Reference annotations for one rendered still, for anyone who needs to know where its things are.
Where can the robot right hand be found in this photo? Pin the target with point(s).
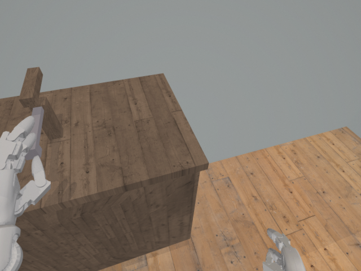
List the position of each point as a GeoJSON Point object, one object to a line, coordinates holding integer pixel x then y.
{"type": "Point", "coordinates": [289, 258]}

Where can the robot left forearm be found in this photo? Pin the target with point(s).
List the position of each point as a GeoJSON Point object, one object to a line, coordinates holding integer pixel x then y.
{"type": "Point", "coordinates": [11, 254]}

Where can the robot left hand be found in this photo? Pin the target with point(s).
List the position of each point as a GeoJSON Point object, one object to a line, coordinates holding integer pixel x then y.
{"type": "Point", "coordinates": [14, 147]}

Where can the counter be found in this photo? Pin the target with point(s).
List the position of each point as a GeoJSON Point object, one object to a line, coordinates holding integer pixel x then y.
{"type": "Point", "coordinates": [124, 167]}

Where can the tap lever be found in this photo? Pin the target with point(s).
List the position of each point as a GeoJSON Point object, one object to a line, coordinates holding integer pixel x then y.
{"type": "Point", "coordinates": [37, 113]}

